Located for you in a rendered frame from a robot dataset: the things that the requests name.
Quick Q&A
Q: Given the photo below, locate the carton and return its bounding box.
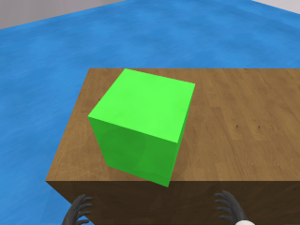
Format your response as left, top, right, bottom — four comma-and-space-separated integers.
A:
88, 68, 195, 188

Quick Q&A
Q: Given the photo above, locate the robot right hand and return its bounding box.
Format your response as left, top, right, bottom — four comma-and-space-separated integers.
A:
214, 189, 248, 225

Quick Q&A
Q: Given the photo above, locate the robot left hand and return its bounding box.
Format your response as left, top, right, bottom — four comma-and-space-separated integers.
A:
61, 194, 93, 225

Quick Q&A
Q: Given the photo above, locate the pedestal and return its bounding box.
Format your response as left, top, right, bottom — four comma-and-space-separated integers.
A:
45, 67, 300, 225

